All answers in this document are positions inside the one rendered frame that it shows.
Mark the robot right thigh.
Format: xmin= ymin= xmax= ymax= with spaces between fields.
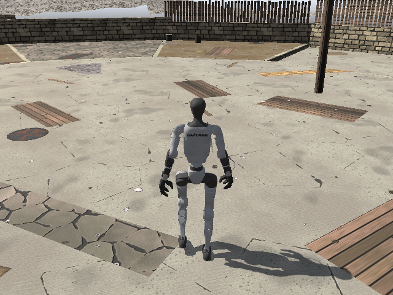
xmin=203 ymin=172 xmax=217 ymax=221

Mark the right robot hand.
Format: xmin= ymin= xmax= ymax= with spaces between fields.
xmin=219 ymin=175 xmax=233 ymax=189

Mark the right robot upper arm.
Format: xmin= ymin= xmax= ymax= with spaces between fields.
xmin=211 ymin=125 xmax=226 ymax=159

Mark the left robot forearm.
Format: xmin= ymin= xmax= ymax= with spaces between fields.
xmin=161 ymin=149 xmax=174 ymax=181

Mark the left robot upper arm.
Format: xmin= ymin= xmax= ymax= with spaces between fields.
xmin=168 ymin=124 xmax=185 ymax=159

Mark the left robot hand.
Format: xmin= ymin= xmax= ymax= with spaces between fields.
xmin=159 ymin=179 xmax=173 ymax=197

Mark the right robot forearm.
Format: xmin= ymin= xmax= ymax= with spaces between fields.
xmin=220 ymin=150 xmax=232 ymax=176

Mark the left robot foot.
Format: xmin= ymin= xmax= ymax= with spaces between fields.
xmin=178 ymin=236 xmax=187 ymax=248

